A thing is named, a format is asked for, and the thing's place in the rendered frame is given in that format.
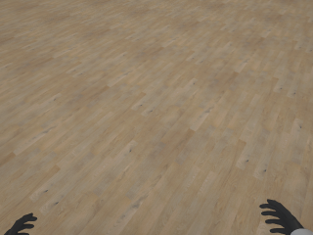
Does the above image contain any left robot hand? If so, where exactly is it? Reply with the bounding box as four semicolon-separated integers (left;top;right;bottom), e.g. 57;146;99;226
4;213;37;235

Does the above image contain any right robot hand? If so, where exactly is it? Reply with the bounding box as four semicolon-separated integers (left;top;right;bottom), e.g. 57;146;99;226
259;199;304;235

